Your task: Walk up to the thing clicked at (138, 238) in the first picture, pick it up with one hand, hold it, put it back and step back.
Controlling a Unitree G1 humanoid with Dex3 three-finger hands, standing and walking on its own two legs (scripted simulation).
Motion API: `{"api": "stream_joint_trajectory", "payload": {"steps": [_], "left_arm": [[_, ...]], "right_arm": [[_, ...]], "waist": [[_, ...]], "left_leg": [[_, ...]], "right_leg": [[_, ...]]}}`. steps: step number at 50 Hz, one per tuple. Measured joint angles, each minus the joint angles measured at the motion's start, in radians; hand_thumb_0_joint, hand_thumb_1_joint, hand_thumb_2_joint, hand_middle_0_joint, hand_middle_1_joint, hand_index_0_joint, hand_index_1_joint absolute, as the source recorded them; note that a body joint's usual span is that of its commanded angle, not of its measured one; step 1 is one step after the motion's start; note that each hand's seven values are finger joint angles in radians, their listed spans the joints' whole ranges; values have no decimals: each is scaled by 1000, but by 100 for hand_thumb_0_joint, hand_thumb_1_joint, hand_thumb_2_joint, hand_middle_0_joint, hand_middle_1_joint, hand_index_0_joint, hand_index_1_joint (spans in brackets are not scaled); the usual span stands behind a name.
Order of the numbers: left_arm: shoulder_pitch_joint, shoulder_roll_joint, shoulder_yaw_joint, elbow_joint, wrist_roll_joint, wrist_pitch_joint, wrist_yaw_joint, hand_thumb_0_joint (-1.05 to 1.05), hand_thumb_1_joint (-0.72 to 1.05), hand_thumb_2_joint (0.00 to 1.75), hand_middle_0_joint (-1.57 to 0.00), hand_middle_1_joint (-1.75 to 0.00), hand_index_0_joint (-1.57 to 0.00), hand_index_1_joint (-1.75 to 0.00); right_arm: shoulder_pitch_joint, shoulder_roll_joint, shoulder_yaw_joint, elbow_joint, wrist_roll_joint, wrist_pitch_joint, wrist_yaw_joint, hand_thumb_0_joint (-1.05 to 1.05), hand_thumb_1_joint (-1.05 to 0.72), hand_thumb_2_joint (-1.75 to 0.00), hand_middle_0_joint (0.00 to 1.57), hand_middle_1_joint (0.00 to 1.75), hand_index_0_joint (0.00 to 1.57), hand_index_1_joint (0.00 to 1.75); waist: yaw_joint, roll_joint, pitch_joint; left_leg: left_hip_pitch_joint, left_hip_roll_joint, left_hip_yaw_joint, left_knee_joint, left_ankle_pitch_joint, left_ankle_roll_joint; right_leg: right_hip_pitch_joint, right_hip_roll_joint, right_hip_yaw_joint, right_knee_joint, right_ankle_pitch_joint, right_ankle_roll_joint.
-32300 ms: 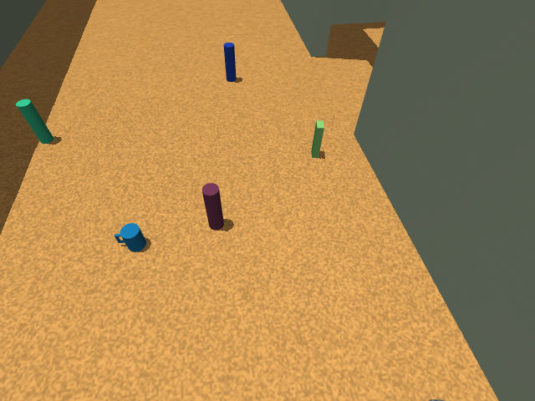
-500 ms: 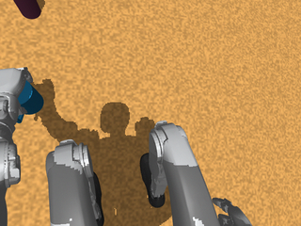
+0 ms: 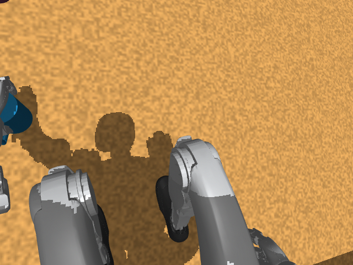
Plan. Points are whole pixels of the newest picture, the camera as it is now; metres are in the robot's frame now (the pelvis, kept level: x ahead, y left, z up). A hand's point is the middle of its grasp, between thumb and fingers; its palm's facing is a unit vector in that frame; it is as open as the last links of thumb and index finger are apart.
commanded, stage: rest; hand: left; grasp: from above
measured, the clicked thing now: (4, 120) +0.45 +0.29 -0.25
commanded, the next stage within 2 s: open in 0.38 s
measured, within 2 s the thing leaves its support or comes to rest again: rests again in 0.18 s
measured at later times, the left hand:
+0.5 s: hand out of the picture +0.46 +0.29 -0.22, palm faces -0.45 -0.13 -0.88, open 10.4 cm
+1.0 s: hand out of the picture +0.47 +0.29 -0.23, palm faces -0.43 -0.11 -0.90, open 13.0 cm
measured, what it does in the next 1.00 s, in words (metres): stands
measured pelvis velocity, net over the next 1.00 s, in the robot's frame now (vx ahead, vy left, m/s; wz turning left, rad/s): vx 0.00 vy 0.00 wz -0.06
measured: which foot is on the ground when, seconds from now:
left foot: down 0.00-1.00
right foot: down 0.00-1.00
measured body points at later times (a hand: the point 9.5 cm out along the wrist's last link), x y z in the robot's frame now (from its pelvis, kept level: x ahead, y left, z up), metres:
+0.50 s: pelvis +0.00 +0.00 -0.02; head +0.26 +0.08 +0.34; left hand +0.48 +0.29 -0.17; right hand +0.02 -0.27 -0.09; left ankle +0.07 +0.12 -0.29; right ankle +0.10 -0.11 -0.29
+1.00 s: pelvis +0.00 +0.00 -0.02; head +0.26 +0.09 +0.33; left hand +0.49 +0.29 -0.18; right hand +0.01 -0.26 -0.09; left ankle +0.07 +0.12 -0.29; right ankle +0.10 -0.11 -0.29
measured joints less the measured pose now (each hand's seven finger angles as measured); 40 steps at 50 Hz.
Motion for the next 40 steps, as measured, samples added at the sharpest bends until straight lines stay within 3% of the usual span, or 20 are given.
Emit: {"api": "stream_joint_trajectory", "payload": {"steps": [14, 17, 29, 40], "left_arm": [[-9, 69, 61, 46, 23, -22, 29, 0, -8, 65, -66, -74, -62, -72], [-13, 74, 41, 61, 22, -22, 36, 0, -9, 67, -66, -74, -62, -73], [-56, 135, 34, 158, 38, -53, 52, 0, -10, 70, -63, -79, -59, -76], [-51, 149, 32, 149, 46, -47, 80, 0, -22, 85, -39, -92, -40, -90]], "right_arm": [[7, -14, 27, -23, -26, -33, 32, 0, -90, -90, 20, 30, 21, 30], [9, -21, 33, -20, -29, -33, 38, 0, -90, -90, 20, 30, 21, 30], [8, -37, 66, -27, -41, -58, 46, 0, -90, -90, 20, 30, 21, 30], [14, -31, 83, -28, -51, -85, 61, 0, -89, -90, 20, 30, 21, 30]], "waist": [[-30, -15, 39], [-30, -15, 41], [-49, -27, 59], [-56, -41, 64]], "left_leg": [[-28, -3, -26, 53, -1, -1], [-29, -2, -30, 58, -2, -2], [-28, 2, -49, 82, 3, 0], [-32, 3, -58, 88, 4, 1]], "right_leg": [[-16, 1, -23, 34, 4, 1], [-17, 2, -27, 37, 7, 1], [-11, 9, -42, 45, 23, 4], [-10, 13, -50, 43, 28, 8]]}}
